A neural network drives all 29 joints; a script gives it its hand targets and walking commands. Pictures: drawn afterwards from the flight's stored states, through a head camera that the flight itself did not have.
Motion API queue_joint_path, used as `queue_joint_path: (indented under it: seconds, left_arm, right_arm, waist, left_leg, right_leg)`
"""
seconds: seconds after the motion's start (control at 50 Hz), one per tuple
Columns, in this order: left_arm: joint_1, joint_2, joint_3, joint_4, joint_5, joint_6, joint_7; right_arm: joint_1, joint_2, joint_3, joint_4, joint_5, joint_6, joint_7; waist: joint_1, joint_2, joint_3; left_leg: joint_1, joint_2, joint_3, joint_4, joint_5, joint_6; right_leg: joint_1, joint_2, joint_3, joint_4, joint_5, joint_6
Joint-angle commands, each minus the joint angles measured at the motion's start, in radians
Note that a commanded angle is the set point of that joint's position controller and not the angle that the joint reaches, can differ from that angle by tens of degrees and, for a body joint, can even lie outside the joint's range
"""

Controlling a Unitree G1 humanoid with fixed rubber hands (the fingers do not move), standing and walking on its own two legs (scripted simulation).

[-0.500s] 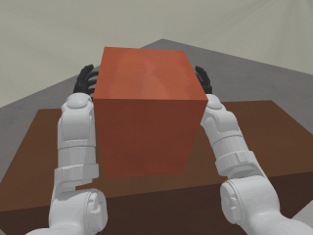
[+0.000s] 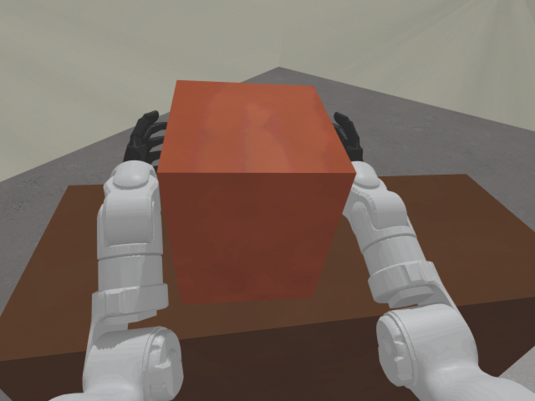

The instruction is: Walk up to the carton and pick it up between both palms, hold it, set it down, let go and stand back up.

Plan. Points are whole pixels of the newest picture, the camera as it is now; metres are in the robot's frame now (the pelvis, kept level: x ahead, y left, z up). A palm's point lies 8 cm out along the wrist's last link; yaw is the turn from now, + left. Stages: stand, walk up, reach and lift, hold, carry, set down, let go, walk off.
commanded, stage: hold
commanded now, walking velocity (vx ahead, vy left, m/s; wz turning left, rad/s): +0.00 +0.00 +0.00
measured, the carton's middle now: (248, 194) +0.36 +0.01 +0.19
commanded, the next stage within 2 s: none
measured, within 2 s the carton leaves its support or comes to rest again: neither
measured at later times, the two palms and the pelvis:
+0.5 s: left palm (141, 167) +0.35 +0.16 +0.23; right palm (347, 168) +0.36 -0.13 +0.23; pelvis +0.00 +0.01 +0.00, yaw -1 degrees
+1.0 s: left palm (148, 165) +0.36 +0.15 +0.24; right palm (353, 168) +0.36 -0.14 +0.23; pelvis +0.00 +0.00 +0.00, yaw -1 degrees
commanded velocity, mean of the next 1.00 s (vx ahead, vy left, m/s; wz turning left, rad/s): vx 0.00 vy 0.00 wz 0.00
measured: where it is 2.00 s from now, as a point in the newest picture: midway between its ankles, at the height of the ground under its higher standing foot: outside the picture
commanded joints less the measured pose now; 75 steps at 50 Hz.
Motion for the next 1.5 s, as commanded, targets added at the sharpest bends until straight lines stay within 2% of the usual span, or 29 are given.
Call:
queue_joint_path:
  seconds: [0.0,0.12,0.28,0.42,0.76,0.78,0.8,0.9,1.08,1.26,1.38,1.44,1.48]
  left_arm:
    - [-0.681,-0.507,-0.471,-0.054,-0.154,-0.033,-0.139]
    - [-0.676,-0.513,-0.485,-0.069,-0.164,-0.027,-0.133]
    - [-0.663,-0.513,-0.486,-0.081,-0.160,-0.024,-0.121]
    - [-0.660,-0.511,-0.478,-0.071,-0.153,-0.026,-0.119]
    - [-0.678,-0.502,-0.462,-0.041,-0.151,-0.036,-0.134]
    - [-0.704,-0.526,-0.487,-0.083,-0.153,-0.039,-0.126]
    - [-0.717,-0.519,-0.485,-0.080,-0.155,-0.039,-0.122]
    - [-0.697,-0.512,-0.461,-0.049,-0.148,-0.036,-0.117]
    - [-0.702,-0.498,-0.422,-0.014,-0.136,-0.039,-0.123]
    - [-0.722,-0.493,-0.419,0.002,-0.143,-0.047,-0.127]
    - [-0.725,-0.501,-0.442,-0.030,-0.158,-0.052,-0.128]
    - [-0.720,-0.495,-0.428,-0.009,-0.147,-0.051,-0.129]
    - [-0.719,-0.497,-0.436,-0.018,-0.152,-0.050,-0.128]
  right_arm:
    - [-0.693,0.584,0.287,-0.268,0.070,-0.034,0.074]
    - [-0.685,0.568,0.274,-0.265,0.065,-0.029,0.084]
    - [-0.694,0.562,0.288,-0.276,0.068,-0.042,0.096]
    - [-0.702,0.569,0.293,-0.275,0.064,-0.052,0.098]
    - [-0.704,0.587,0.286,-0.257,0.058,-0.045,0.085]
    - [-0.679,0.551,0.272,-0.209,0.066,-0.040,0.094]
    - [-0.690,0.542,0.268,-0.210,0.068,-0.042,0.100]
    - [-0.703,0.549,0.271,-0.205,0.065,-0.045,0.107]
    - [-0.728,0.574,0.287,-0.206,0.077,-0.052,0.098]
    - [-0.723,0.583,0.276,-0.187,0.067,-0.046,0.091]
    - [-0.722,0.590,0.294,-0.217,0.085,-0.045,0.084]
    - [-0.712,0.585,0.281,-0.192,0.073,-0.038,0.085]
    - [-0.712,0.582,0.283,-0.201,0.080,-0.038,0.086]
  waist:
    - [-0.017,0.085,-0.268]
    - [-0.025,0.101,-0.274]
    - [-0.010,0.102,-0.297]
    - [-0.002,0.088,-0.297]
    - [-0.009,0.077,-0.284]
    - [-0.034,0.112,-0.295]
    - [-0.027,0.119,-0.298]
    - [-0.012,0.084,-0.289]
    - [0.008,0.067,-0.294]
    - [-0.003,0.063,-0.280]
    - [-0.011,0.074,-0.325]
    - [-0.010,0.070,-0.289]
    - [-0.011,0.078,-0.297]
  left_leg:
    - [0.162,-0.023,-0.019,-0.019,0.147,-0.024]
    - [0.162,-0.013,-0.023,-0.019,0.160,-0.038]
    - [0.178,-0.009,-0.025,-0.012,0.187,-0.035]
    - [0.179,-0.013,-0.021,-0.013,0.176,-0.023]
    - [0.158,-0.024,-0.018,-0.021,0.139,-0.015]
    - [0.202,-0.012,-0.022,-0.018,0.184,-0.042]
    - [0.214,-0.010,-0.020,-0.011,0.192,-0.047]
    - [0.201,-0.011,-0.019,-0.017,0.168,-0.033]
    - [0.182,-0.023,-0.007,-0.017,0.149,-0.010]
    - [0.167,-0.027,-0.005,-0.024,0.106,-0.004]
    - [0.188,-0.030,-0.012,-0.006,0.152,-0.014]
    - [0.174,-0.028,-0.011,-0.019,0.117,-0.010]
    - [0.181,-0.027,-0.013,-0.014,0.138,-0.015]
  right_leg:
    - [-0.103,0.022,0.013,-0.061,0.178,0.088]
    - [-0.105,0.030,0.006,-0.057,0.154,0.075]
    - [-0.105,0.034,0.004,-0.057,0.152,0.069]
    - [-0.104,0.030,0.008,-0.062,0.159,0.073]
    - [-0.094,0.020,0.013,-0.061,0.182,0.088]
    - [-0.137,0.034,0.001,-0.054,0.179,0.076]
    - [-0.151,0.034,-0.001,-0.061,0.148,0.072]
    - [-0.146,0.033,0.002,-0.064,0.148,0.078]
    - [-0.127,0.023,0.016,-0.066,0.185,0.089]
    - [-0.146,0.017,0.021,-0.072,0.163,0.094]
    - [-0.130,0.020,0.019,-0.060,0.215,0.099]
    - [-0.146,0.017,0.019,-0.068,0.175,0.097]
    - [-0.138,0.021,0.017,-0.065,0.183,0.094]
